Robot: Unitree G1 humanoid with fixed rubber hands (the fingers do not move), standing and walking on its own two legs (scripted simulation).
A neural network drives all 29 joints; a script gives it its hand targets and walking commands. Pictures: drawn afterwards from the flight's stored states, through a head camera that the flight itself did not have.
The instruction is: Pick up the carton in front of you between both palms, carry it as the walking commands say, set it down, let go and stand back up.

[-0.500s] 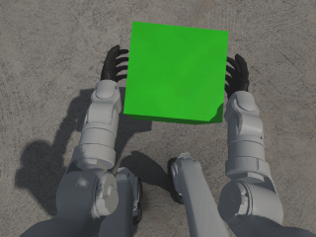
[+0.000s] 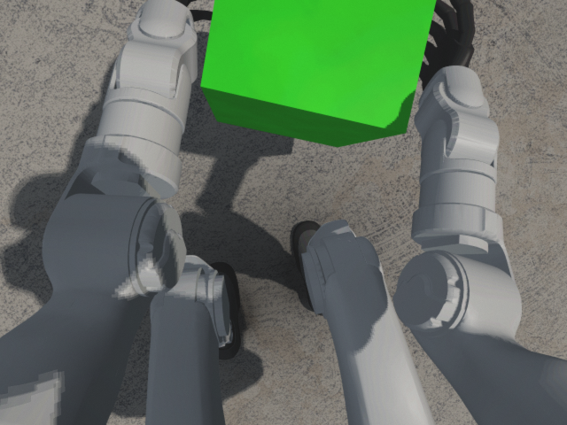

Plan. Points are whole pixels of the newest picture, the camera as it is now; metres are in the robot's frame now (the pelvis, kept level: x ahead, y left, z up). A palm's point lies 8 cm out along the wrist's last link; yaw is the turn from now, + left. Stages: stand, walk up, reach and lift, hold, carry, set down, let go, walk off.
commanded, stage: set down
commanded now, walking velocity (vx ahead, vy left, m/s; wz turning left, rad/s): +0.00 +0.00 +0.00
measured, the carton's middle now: (304, 49) +0.54 -0.12 -0.21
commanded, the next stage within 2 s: none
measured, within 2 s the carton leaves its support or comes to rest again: rests again in 0.98 s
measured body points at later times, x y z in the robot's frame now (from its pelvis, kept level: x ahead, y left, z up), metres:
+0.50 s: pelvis +0.01 +0.00 -0.06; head +0.39 -0.02 +0.17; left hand +0.62 +0.00 -0.24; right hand +0.50 -0.28 -0.23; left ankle +0.09 +0.10 -0.42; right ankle +0.14 -0.12 -0.42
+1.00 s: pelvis +0.00 +0.02 -0.08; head +0.38 +0.00 +0.15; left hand +0.61 +0.00 -0.26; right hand +0.48 -0.29 -0.24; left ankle +0.09 +0.10 -0.42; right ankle +0.14 -0.12 -0.42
